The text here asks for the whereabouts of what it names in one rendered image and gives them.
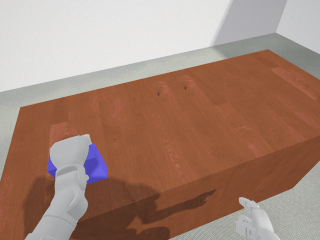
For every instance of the robot right forearm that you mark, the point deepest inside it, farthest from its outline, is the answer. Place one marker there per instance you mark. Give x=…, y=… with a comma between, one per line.
x=266, y=235

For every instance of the robot left forearm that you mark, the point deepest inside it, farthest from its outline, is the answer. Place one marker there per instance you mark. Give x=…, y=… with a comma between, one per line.
x=66, y=208

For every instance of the left robot hand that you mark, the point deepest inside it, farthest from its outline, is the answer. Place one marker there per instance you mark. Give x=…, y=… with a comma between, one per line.
x=73, y=150

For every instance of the table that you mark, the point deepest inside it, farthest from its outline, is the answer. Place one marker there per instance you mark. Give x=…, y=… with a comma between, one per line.
x=180, y=148

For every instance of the sponge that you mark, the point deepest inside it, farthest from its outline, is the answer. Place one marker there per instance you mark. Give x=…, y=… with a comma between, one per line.
x=95, y=166

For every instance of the right robot hand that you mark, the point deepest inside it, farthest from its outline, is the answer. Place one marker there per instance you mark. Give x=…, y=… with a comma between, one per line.
x=259, y=220

